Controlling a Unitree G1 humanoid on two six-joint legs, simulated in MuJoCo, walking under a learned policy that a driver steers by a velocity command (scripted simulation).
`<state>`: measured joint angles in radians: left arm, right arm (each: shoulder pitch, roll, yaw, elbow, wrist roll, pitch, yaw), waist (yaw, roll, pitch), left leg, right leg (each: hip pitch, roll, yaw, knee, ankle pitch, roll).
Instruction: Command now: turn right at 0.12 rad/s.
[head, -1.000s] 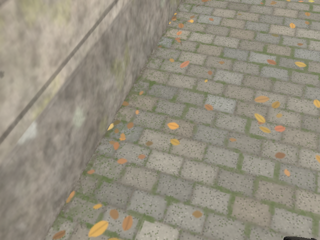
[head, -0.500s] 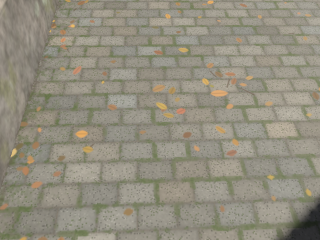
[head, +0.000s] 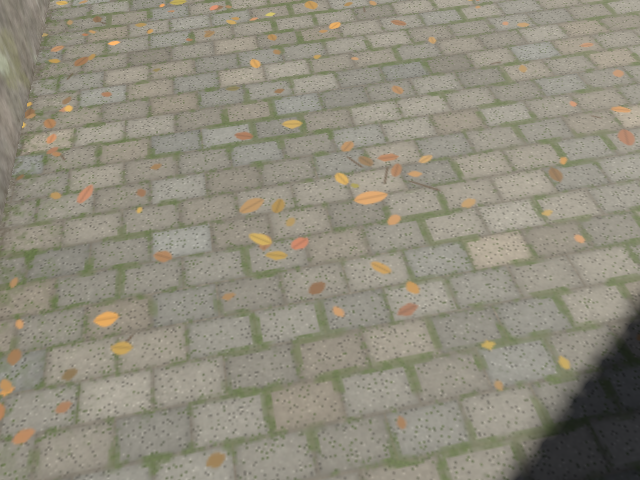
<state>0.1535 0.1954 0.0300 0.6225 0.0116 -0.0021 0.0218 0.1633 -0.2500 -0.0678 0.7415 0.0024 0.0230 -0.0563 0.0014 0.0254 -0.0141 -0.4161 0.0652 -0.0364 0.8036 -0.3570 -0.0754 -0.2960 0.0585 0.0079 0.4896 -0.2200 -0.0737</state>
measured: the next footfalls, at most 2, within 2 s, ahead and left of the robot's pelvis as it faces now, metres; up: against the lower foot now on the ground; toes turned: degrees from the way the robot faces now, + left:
left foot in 0.08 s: +0.03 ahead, +0.16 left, +0.00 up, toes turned +0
right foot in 1.16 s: +0.33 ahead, -0.08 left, +0.00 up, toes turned -2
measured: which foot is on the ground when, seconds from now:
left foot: up 0.00-0.06, down 0.08-1.00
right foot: down 0.00-0.82, up 0.84-1.00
